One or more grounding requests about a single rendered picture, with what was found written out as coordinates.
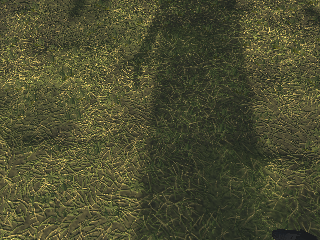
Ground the right robot hand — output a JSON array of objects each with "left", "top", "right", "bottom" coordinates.
[{"left": 272, "top": 229, "right": 318, "bottom": 240}]

